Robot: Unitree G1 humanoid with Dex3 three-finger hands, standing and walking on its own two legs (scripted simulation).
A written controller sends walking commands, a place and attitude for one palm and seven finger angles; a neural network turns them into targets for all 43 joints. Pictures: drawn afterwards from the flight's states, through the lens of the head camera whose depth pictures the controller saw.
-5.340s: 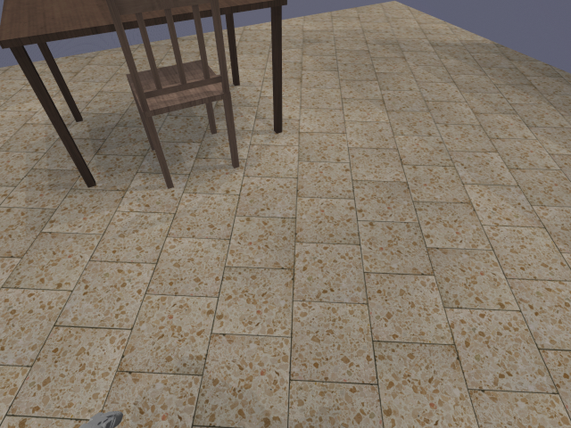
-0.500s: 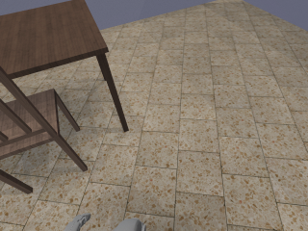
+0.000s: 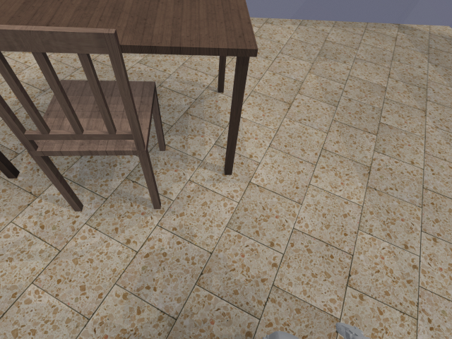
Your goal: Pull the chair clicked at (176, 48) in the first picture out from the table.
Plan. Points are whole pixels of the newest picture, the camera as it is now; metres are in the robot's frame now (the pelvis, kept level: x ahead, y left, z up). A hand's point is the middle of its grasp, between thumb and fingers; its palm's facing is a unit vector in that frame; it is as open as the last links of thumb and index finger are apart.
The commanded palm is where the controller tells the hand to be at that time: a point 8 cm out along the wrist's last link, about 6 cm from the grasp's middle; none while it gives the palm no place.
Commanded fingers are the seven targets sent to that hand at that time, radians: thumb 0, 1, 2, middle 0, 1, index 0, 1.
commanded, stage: take the last steps up to it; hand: left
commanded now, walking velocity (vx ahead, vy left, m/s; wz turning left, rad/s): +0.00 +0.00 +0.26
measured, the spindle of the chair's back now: (61, 97) +0.69 +0.55 -0.08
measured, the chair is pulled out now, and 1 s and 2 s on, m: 0.00 0.00 0.00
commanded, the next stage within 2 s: come to a stop and stand still in 1.04 s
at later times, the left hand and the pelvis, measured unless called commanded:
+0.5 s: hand out of the picture +0.02 +0.14 -0.15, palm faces +0.15 -0.96 -0.23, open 7.3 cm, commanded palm none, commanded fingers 0.00 0.90 0.90 -0.20 -0.30 -0.20 -0.30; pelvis +0.06 -0.03 +0.01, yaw +6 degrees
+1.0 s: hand (109, 287) +0.22 +0.26 -0.17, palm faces +0.18 -0.97 -0.18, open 7.4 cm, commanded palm none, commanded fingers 0.00 0.90 0.90 -0.20 -0.30 -0.20 -0.30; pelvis +0.22 +0.08 +0.00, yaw +6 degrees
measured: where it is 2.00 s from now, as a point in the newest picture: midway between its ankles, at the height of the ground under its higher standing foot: (190, 329)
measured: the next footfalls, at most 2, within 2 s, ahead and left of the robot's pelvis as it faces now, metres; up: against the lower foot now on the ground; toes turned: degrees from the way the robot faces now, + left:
right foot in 0.28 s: +0.05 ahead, -0.13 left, +0.00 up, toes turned -3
left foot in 0.76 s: +0.24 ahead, +0.17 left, +0.00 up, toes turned +16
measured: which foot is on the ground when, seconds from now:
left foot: down 0.00-0.28, up 0.30-0.74, down 0.76-1.00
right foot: up 0.00-0.26, down 0.28-0.76, up 0.78-1.00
